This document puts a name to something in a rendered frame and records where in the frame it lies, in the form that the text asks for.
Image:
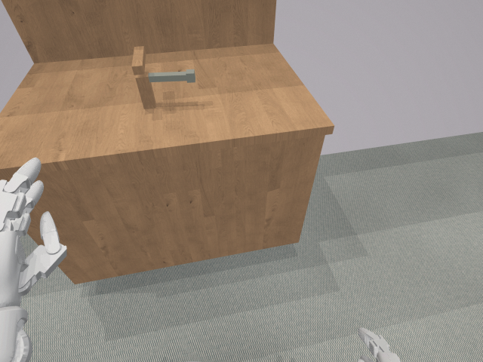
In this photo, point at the robot left forearm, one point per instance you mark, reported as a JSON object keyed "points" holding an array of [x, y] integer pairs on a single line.
{"points": [[15, 344]]}

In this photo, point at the robot left hand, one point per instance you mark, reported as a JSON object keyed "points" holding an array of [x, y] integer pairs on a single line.
{"points": [[17, 200]]}

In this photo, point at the tap lever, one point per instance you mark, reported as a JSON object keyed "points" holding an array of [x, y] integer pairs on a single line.
{"points": [[188, 76]]}

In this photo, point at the robot right hand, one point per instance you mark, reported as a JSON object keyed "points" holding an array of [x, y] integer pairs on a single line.
{"points": [[378, 347]]}

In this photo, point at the counter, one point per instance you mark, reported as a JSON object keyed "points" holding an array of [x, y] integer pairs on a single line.
{"points": [[143, 175]]}

